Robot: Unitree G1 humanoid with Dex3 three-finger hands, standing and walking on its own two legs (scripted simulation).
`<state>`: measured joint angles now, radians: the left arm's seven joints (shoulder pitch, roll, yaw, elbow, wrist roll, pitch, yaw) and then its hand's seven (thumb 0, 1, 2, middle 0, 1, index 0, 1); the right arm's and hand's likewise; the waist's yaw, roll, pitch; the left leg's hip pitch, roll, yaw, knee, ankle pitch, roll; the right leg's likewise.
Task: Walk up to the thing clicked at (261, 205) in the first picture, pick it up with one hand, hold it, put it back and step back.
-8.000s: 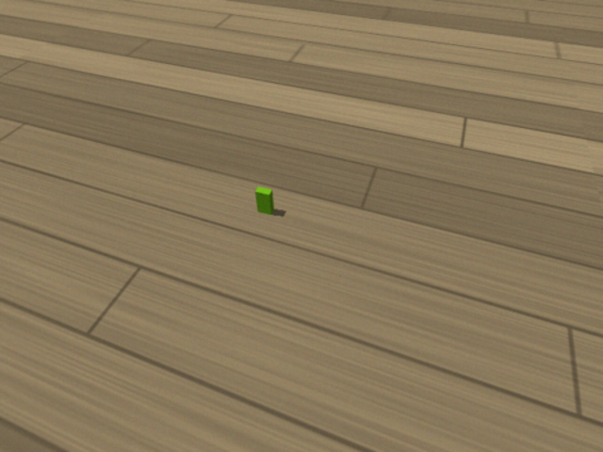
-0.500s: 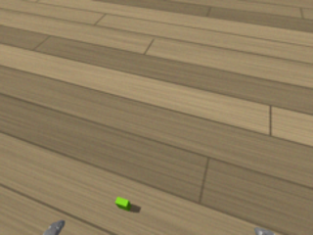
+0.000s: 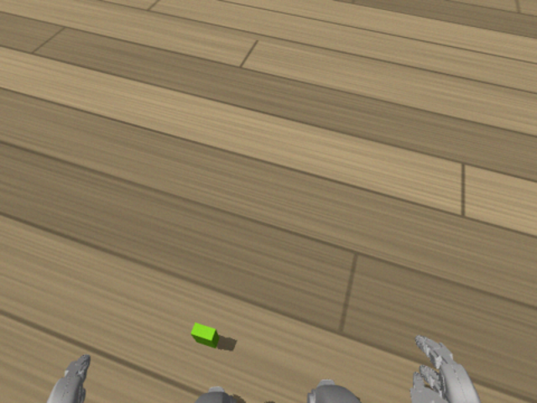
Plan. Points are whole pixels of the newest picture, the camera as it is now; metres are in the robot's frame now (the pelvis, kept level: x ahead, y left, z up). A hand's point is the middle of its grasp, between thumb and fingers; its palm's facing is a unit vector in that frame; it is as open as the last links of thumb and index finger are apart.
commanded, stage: go down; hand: left
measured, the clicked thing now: (205, 336) +0.36 +0.18 -0.65
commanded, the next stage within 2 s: none
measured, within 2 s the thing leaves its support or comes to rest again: neither
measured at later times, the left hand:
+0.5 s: hand out of the picture +0.15 +0.27 -0.15, palm faces +0.10 -0.95 -0.31, open 16.7 cm
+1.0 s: hand (97, 360) +0.24 +0.34 -0.26, palm faces +0.12 -0.97 -0.20, open 17.3 cm
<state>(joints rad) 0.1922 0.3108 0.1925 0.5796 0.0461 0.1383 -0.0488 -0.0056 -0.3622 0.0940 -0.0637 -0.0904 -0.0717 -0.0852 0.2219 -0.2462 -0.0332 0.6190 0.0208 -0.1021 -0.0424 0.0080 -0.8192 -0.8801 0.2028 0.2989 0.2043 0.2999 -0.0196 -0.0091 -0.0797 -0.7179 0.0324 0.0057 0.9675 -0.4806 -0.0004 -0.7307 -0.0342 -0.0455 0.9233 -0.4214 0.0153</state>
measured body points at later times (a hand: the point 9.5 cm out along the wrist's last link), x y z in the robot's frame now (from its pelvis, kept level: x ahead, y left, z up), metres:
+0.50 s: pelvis -0.01 +0.00 -0.05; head +0.09 +0.03 +0.39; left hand +0.14 +0.32 -0.13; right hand +0.17 -0.24 -0.12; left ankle -0.01 +0.12 -0.68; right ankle +0.02 -0.13 -0.68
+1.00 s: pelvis -0.06 -0.01 -0.20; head +0.12 +0.02 +0.21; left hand +0.23 +0.39 -0.24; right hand +0.10 -0.27 -0.31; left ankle -0.01 +0.12 -0.68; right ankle +0.01 -0.13 -0.68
